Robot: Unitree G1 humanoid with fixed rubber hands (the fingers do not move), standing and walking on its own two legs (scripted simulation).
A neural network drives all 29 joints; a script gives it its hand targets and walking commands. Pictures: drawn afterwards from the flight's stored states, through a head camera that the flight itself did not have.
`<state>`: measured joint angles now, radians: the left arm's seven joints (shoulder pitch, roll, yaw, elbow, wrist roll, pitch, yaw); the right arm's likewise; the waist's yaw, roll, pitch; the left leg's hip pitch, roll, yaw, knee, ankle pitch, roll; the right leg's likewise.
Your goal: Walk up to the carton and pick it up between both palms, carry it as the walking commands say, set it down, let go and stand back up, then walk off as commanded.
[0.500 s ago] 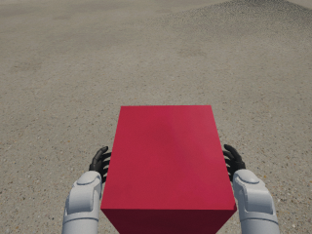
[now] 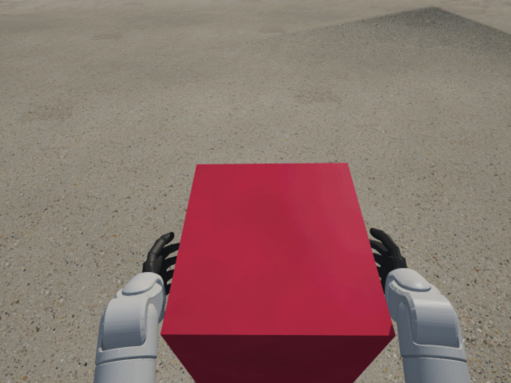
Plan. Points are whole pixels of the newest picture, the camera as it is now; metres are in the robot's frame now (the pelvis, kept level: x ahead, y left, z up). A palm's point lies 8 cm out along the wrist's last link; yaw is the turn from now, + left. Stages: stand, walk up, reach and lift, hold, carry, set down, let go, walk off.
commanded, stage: carry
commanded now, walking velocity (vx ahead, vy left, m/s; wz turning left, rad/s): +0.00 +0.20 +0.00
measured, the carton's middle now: (272, 277) +0.33 +0.00 +0.01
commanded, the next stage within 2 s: none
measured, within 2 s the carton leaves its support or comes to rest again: neither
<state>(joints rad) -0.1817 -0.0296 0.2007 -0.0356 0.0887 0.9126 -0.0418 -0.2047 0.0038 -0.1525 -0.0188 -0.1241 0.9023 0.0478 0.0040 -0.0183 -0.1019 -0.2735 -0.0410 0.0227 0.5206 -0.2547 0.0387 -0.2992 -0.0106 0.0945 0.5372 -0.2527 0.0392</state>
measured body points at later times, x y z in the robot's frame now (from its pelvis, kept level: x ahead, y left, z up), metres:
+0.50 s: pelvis -0.02 +0.06 -0.01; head -0.03 +0.04 +0.44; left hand +0.27 +0.22 +0.07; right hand +0.24 -0.14 +0.07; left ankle +0.01 +0.10 -0.73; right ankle -0.02 -0.05 -0.74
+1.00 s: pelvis -0.06 +0.20 +0.00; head -0.08 +0.21 +0.45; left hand +0.22 +0.36 +0.07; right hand +0.18 +0.00 +0.08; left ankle -0.01 +0.27 -0.73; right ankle -0.07 +0.09 -0.69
